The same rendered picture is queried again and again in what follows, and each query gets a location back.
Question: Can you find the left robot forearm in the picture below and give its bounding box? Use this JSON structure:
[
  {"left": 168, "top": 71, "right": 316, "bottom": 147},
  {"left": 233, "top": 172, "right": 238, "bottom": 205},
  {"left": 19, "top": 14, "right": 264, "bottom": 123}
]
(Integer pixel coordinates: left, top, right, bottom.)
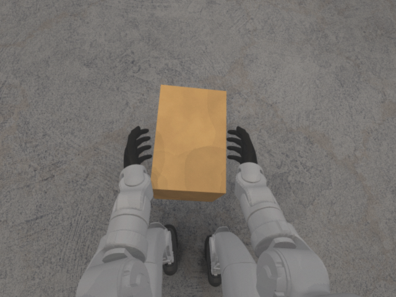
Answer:
[{"left": 75, "top": 165, "right": 153, "bottom": 297}]

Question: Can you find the robot thigh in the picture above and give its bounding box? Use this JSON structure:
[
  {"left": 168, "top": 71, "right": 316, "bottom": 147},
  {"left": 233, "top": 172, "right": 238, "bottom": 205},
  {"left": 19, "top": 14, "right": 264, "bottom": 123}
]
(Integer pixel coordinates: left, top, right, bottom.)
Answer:
[
  {"left": 209, "top": 231, "right": 260, "bottom": 297},
  {"left": 144, "top": 228, "right": 172, "bottom": 297}
]

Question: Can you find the right robot forearm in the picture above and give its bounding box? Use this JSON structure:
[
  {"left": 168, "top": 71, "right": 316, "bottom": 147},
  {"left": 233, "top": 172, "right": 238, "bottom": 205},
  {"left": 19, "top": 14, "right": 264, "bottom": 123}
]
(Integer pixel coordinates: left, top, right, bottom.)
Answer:
[{"left": 235, "top": 162, "right": 330, "bottom": 286}]

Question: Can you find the robot right upper arm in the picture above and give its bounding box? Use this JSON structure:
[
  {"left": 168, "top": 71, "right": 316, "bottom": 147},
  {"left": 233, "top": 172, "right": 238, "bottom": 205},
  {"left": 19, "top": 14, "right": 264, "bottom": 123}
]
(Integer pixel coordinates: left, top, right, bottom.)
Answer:
[{"left": 256, "top": 247, "right": 362, "bottom": 297}]

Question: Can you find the robot left thigh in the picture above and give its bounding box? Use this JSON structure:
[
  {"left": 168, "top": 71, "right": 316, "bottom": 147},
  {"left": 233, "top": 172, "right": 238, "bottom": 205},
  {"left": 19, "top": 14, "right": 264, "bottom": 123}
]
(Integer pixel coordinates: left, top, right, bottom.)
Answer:
[{"left": 144, "top": 228, "right": 172, "bottom": 297}]

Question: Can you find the carton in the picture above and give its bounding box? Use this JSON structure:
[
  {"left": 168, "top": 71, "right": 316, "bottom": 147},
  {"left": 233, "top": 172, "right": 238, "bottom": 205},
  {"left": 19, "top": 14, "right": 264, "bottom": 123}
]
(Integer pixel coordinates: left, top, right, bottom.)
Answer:
[{"left": 151, "top": 85, "right": 226, "bottom": 202}]

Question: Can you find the robot left upper arm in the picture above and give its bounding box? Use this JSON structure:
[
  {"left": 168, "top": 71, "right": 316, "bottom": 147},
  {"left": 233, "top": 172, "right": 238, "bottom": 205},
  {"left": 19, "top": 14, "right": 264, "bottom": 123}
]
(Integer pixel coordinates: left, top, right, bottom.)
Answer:
[{"left": 76, "top": 257, "right": 153, "bottom": 297}]

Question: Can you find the robot right hand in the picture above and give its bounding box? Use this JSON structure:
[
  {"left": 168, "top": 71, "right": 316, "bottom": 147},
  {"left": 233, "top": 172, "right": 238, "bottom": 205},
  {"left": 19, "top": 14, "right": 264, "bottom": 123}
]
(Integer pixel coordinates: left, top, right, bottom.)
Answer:
[{"left": 227, "top": 126, "right": 257, "bottom": 164}]

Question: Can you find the robot left hand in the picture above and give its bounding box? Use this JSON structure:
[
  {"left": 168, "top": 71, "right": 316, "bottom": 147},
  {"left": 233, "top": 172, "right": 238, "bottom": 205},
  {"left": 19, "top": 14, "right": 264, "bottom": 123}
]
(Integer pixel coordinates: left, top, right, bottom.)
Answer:
[{"left": 124, "top": 126, "right": 152, "bottom": 169}]

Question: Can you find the robot right thigh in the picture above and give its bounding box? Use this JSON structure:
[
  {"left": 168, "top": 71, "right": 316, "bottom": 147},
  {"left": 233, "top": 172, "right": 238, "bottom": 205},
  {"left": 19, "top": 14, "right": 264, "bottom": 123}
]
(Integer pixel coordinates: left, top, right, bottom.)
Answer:
[{"left": 209, "top": 231, "right": 260, "bottom": 297}]

